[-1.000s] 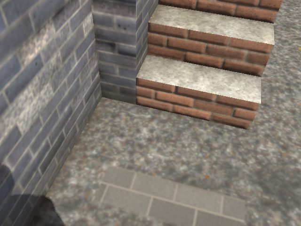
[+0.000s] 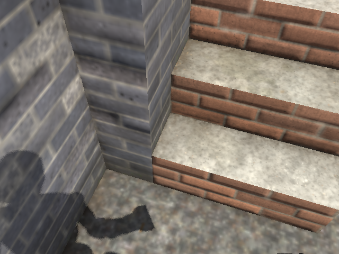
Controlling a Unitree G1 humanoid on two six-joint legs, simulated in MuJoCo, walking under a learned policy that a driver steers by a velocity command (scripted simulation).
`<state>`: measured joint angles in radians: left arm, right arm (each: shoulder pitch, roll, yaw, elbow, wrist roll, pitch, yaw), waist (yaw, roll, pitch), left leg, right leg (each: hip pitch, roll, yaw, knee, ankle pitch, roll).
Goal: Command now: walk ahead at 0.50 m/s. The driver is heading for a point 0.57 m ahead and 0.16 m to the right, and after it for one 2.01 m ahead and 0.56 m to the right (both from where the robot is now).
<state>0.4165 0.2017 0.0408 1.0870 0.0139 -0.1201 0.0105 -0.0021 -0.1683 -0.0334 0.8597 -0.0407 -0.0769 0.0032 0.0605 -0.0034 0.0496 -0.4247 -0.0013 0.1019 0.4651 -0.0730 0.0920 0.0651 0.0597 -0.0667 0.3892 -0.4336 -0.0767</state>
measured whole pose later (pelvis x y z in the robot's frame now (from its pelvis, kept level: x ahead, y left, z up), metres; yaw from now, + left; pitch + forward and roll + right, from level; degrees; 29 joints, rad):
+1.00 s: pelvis +0.37 -0.14 +0.02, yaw -25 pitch +0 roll +1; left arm 0.20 0.23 0.00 0.93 0.02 -0.03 0.04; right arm 0.13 -0.23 0.00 0.88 -0.01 0.02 -0.05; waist 0.04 0.00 0.02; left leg -0.40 0.01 0.00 0.85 -0.27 -0.04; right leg -0.18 0.18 0.12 0.34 -0.14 -0.13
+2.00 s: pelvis +0.38 -0.08 +0.02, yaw -25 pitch -2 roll +0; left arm 0.20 0.24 -0.03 1.14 0.00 -0.01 0.03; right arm 0.19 -0.19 0.05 1.03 -0.01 -0.04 -0.04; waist 0.01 -0.02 0.02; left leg -0.12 -0.06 -0.02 0.31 -0.17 0.05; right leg -0.14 0.11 0.14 0.29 -0.11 -0.06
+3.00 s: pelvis +0.38 -0.10 +0.02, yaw -25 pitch -1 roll +0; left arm 0.17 0.23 -0.02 1.14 0.00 -0.02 0.03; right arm 0.19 -0.19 0.04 1.05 -0.01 -0.04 -0.04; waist -0.01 -0.02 0.02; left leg -0.11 -0.04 -0.03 0.32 -0.18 0.03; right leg -0.14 0.13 0.13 0.29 -0.12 -0.08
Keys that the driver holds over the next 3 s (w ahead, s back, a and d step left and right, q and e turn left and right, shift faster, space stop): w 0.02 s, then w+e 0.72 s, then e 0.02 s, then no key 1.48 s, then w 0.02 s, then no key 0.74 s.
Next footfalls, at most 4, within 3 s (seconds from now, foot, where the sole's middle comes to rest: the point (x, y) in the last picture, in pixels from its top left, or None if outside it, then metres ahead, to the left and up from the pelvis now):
0.50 right None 0.40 -0.18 -0.76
1.16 left None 0.45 -0.02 -0.76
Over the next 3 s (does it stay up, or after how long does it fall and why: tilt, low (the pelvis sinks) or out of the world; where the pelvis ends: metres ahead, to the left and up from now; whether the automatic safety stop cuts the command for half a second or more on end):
stays up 0.38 -0.10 0.02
